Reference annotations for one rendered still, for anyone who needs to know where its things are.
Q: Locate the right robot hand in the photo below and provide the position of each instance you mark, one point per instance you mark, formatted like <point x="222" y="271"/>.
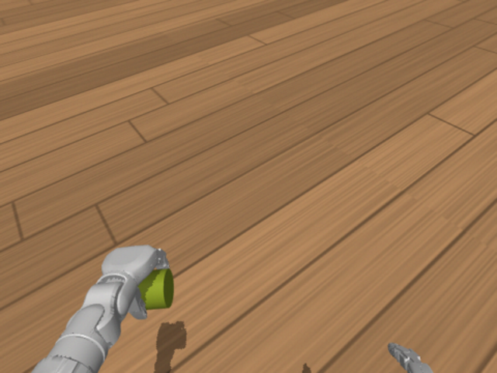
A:
<point x="408" y="359"/>

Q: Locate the left robot arm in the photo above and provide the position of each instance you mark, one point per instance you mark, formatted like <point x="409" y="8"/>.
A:
<point x="94" y="328"/>

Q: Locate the left robot hand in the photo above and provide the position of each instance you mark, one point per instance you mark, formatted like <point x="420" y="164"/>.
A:
<point x="138" y="262"/>

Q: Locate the can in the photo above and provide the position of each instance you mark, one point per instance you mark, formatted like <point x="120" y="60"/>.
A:
<point x="157" y="289"/>

